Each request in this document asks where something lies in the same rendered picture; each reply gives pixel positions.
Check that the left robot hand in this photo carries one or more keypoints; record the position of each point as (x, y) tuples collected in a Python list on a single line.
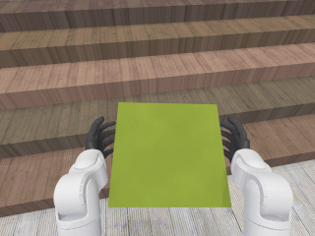
[(96, 137)]

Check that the robot left forearm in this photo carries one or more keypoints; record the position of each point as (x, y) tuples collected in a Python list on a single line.
[(76, 196)]

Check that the right robot hand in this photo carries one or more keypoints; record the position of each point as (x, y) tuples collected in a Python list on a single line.
[(237, 136)]

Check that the robot right forearm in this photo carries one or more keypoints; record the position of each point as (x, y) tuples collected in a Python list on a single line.
[(268, 198)]

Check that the carton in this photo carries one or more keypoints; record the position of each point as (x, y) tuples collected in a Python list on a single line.
[(168, 155)]

